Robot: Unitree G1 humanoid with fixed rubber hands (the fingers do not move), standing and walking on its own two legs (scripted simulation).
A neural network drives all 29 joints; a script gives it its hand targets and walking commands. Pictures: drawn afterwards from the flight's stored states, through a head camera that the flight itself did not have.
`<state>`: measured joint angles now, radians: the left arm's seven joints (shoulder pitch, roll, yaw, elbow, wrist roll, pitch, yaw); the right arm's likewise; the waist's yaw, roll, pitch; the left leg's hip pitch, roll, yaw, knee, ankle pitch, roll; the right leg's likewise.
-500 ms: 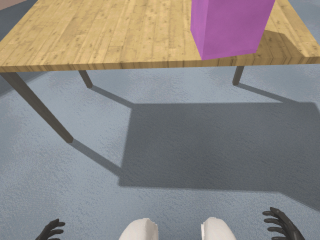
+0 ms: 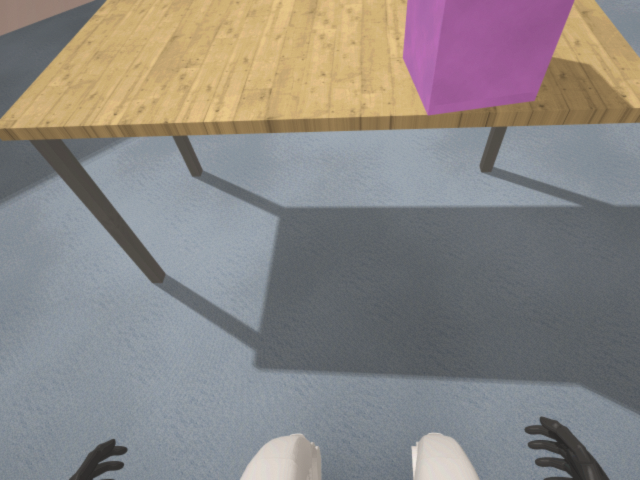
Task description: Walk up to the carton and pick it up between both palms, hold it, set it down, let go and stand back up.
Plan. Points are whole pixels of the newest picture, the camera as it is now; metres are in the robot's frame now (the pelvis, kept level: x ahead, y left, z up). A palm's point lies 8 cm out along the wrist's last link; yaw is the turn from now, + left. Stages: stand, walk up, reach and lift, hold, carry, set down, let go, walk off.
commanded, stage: walk up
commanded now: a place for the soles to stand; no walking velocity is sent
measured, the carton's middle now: (477, 13) +0.81 -0.26 +0.13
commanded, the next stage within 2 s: none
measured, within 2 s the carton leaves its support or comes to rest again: neither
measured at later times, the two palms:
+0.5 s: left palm out of the picture +0.09 +0.30 -0.04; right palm out of the picture +0.10 -0.30 -0.09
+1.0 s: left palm out of the picture +0.10 +0.33 -0.05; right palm out of the picture +0.11 -0.27 -0.09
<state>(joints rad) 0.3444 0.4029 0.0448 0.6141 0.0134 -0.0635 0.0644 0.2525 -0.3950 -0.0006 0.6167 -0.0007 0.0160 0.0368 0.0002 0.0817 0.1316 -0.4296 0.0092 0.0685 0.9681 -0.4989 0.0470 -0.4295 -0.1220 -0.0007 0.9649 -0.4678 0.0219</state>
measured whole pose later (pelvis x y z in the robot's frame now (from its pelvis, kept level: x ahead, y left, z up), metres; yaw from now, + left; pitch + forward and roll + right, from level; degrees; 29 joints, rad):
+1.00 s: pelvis +0.00 +0.01 +0.01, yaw -1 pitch -3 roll +1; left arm 0.34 0.40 0.04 0.62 0.01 -0.08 0.07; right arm 0.28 -0.40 0.00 0.62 0.00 0.01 0.02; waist 0.00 0.05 0.13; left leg -0.43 0.01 0.07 0.95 -0.49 0.04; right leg -0.44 -0.08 0.00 0.95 -0.46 0.01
